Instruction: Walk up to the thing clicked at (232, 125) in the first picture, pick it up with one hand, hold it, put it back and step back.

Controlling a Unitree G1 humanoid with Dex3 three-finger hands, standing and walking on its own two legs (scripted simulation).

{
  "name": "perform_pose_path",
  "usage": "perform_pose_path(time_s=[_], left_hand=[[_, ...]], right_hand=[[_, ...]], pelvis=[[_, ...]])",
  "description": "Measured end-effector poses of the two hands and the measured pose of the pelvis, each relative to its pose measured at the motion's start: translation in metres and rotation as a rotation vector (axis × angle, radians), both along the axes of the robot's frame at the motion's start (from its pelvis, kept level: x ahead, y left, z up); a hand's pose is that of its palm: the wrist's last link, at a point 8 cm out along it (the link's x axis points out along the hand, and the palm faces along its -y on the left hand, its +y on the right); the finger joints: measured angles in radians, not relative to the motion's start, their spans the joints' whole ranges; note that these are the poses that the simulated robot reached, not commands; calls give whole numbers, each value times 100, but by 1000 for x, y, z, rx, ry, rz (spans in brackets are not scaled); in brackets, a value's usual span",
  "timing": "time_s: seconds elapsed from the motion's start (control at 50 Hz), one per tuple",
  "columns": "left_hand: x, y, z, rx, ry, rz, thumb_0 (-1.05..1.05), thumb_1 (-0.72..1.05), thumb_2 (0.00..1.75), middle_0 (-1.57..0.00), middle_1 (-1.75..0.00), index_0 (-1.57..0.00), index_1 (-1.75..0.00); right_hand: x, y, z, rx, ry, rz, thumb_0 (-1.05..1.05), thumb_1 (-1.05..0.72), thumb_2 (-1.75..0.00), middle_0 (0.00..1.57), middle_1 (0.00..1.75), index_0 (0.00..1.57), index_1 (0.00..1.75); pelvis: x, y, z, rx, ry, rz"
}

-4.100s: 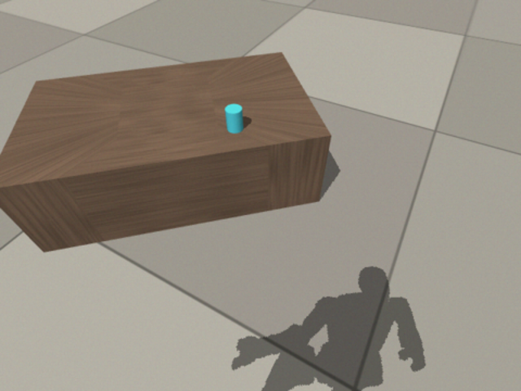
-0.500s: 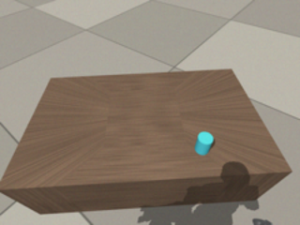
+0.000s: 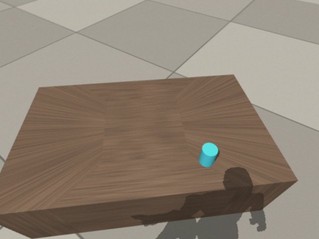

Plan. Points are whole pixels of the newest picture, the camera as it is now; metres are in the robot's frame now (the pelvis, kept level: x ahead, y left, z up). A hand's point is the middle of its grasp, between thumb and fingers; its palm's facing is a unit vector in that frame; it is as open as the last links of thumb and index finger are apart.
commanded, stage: walk up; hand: right
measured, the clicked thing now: (207, 155) +0.53 -0.20 -0.31
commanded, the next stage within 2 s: stand in 0.64 s
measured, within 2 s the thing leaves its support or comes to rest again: neither
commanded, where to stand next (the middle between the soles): +0.07 +0.00 m, yaw +1 degrees
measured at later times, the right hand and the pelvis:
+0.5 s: hand out of the picture +0.10 -0.24 -0.15, palm faces +0.00 +0.94 -0.33, open 7.4 cm; pelvis +0.01 +0.01 +0.00, yaw +0 degrees
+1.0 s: hand out of the picture +0.08 -0.25 -0.15, palm faces +0.00 +0.94 -0.34, open 7.4 cm; pelvis +0.00 +0.00 +0.00, yaw +0 degrees
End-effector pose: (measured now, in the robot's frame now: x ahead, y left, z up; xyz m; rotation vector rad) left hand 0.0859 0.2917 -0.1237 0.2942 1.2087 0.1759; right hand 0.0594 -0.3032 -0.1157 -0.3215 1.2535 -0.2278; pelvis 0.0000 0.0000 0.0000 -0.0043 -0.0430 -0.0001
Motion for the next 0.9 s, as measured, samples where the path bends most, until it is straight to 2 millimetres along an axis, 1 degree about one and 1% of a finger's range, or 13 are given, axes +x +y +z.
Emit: perform_pose_path(time_s=[0.1, 0.18, 0.3, 0.4, 0.6, 0.9], left_hand=[[9, 3, 1, 1, -11, -7, 0, 91, 90, -20, -30, -21, -30], [10, 6, 3, 7, -8, -9, 0, 91, 90, -20, -30, -21, -30], [4, 11, 5, 21, 10, 1, 0, 91, 90, -20, -30, -21, -30], [-4, 12, 6, 28, 27, 13, 0, 91, 90, -20, -30, -21, -30], [-14, 10, 4, 26, 43, 22, 0, 91, 90, -20, -30, -21, -30], [-15, 7, 4, 22, 34, 20, 0, 91, 90, -20, -30, -21, -30]], right_hand=[[8, 5, 2, 3, -24, -3, 1, -90, -90, 20, 30, 20, 30], [17, 9, 2, 11, -43, 1, 1, -90, -90, 20, 30, 20, 30], [27, 14, 0, 25, -60, 9, 1, -90, -90, 20, 30, 20, 30], [31, 15, -1, 31, -63, 13, 1, -90, -90, 20, 30, 20, 30], [31, 12, 0, 30, -57, 13, 1, -90, -90, 20, 30, 20, 30], [21, 7, 1, 18, -33, 7, 1, -90, -90, 20, 30, 20, 30]], pelvis=[[2, 3, 1, 1, 2, -3], [3, 5, 1, 2, 4, -3], [6, 6, 1, 4, 5, -3], [7, 6, 2, 5, 2, -2], [8, 4, 2, 4, -4, -2], [5, 2, 3, 3, -3, 2]])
